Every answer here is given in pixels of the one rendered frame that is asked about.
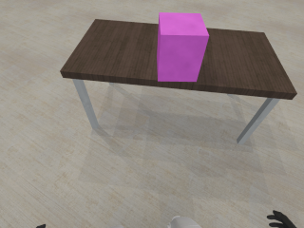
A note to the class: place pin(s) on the robot right hand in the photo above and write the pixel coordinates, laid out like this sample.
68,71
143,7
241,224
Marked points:
286,223

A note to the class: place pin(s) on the carton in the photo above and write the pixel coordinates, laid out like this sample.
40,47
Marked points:
182,41

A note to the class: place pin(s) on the robot right thigh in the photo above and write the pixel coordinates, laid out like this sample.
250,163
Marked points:
182,222

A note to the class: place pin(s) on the table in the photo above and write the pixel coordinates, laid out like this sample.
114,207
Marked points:
238,62

